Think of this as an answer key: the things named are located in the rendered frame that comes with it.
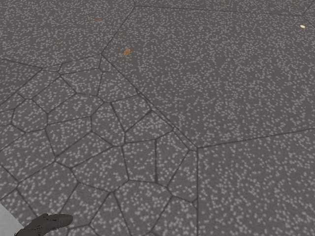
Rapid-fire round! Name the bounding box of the left robot hand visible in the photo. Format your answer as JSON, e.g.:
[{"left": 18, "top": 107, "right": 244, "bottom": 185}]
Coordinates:
[{"left": 14, "top": 213, "right": 73, "bottom": 236}]

